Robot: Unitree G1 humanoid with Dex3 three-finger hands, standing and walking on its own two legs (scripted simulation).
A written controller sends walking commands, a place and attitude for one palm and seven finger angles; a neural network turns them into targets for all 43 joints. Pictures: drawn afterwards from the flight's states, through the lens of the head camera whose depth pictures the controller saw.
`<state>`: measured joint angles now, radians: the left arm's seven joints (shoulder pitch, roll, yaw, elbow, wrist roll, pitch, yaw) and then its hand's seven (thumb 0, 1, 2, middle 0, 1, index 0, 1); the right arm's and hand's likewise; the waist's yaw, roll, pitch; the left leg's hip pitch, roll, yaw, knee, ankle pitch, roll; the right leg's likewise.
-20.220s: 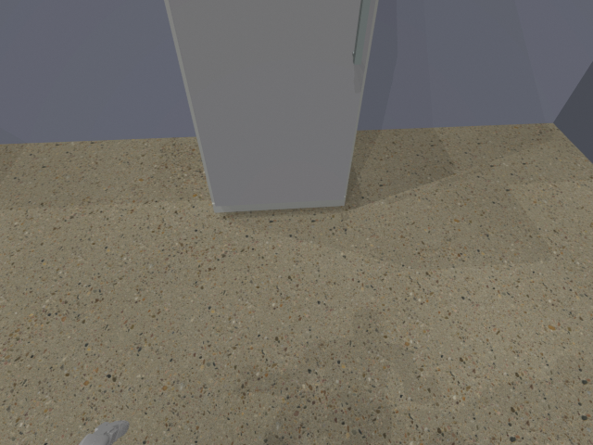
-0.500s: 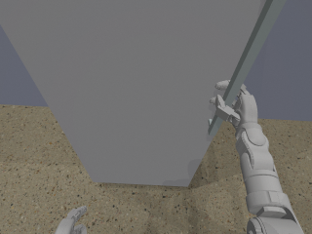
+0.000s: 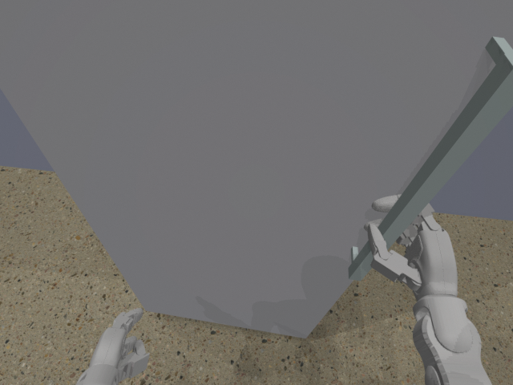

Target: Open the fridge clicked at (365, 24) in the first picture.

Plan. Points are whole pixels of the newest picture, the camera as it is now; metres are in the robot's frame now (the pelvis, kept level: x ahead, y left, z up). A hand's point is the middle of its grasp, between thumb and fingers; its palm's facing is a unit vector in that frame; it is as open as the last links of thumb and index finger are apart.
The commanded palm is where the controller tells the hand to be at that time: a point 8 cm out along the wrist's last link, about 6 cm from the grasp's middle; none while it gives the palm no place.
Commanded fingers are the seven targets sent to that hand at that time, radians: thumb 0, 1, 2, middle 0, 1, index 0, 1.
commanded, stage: walk backward, drawing the door open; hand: right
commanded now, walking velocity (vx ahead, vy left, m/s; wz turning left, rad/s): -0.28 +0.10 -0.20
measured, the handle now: (402, 198) +0.34 -0.15 +0.16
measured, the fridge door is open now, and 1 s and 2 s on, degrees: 4 17 54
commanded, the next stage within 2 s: none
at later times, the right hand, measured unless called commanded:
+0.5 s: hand (374, 263) +0.27 -0.13 +0.11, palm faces +0.20 +0.96 -0.17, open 6.1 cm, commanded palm +0.23 -0.17 +0.11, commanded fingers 0.00 -0.90 -0.90 0.45 1.40 0.45 1.40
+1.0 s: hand (356, 333) +0.18 -0.09 +0.11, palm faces +0.45 +0.87 -0.21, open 6.2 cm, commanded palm +0.13 -0.12 +0.11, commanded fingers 0.00 -0.90 -0.90 0.45 1.40 0.45 1.40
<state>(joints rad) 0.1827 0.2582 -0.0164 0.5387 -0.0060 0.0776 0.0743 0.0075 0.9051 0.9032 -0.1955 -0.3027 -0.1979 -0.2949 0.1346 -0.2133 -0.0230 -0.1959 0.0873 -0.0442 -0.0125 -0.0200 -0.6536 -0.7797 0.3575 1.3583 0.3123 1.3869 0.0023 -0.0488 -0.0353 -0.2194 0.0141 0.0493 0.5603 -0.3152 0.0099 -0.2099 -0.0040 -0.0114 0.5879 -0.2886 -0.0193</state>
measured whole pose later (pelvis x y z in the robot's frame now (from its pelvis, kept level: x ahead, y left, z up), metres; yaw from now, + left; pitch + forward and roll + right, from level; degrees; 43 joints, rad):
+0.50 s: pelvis +0.05 +0.02 -0.02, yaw -5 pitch -1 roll -1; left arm 0.13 0.21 -0.05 0.54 0.01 0.03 0.09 0.01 0.90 0.90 -0.20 -0.30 -0.20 -0.30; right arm 0.37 -0.16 0.04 -0.41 0.04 -0.11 -0.10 0.00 -0.66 -0.81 0.43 1.38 0.32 1.40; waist -0.01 -0.04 0.07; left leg -0.21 -0.03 0.16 0.65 -0.40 0.06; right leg -0.37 0.01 -0.08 0.57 -0.12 -0.04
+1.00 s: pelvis +0.00 +0.13 -0.01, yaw -21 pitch +2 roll -1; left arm 0.21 0.21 0.00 0.64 0.04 -0.08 0.11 0.01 0.90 0.90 -0.20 -0.30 -0.20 -0.30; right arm 0.36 -0.20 -0.03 -0.39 0.02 -0.07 -0.10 0.00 -0.68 -0.80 0.43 1.37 0.29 1.37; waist 0.04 -0.01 0.00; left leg -0.34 0.03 0.12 0.50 -0.19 0.05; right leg -0.38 0.01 -0.04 0.76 -0.40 0.02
